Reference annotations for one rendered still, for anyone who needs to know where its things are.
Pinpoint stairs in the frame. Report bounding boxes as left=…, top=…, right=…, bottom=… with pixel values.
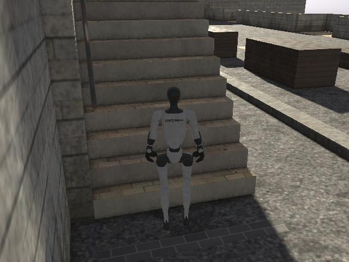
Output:
left=73, top=0, right=256, bottom=219

